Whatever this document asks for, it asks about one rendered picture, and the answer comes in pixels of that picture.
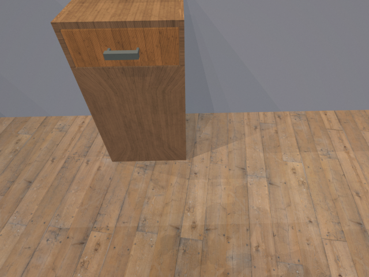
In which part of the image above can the handle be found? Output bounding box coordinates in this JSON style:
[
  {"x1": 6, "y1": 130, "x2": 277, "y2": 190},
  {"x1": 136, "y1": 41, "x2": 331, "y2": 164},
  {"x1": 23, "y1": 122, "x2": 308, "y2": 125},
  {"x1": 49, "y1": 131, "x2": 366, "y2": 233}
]
[{"x1": 103, "y1": 47, "x2": 140, "y2": 60}]

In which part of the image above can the cabinet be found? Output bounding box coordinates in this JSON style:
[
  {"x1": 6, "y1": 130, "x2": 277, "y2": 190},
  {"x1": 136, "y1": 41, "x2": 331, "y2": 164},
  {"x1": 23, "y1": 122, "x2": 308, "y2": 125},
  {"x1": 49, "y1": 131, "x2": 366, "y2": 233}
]
[{"x1": 51, "y1": 0, "x2": 186, "y2": 162}]

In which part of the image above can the drawer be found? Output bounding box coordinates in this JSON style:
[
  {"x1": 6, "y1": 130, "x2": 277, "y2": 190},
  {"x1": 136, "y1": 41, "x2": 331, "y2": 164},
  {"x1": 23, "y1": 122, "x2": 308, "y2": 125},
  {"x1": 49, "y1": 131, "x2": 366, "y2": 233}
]
[{"x1": 61, "y1": 27, "x2": 179, "y2": 67}]

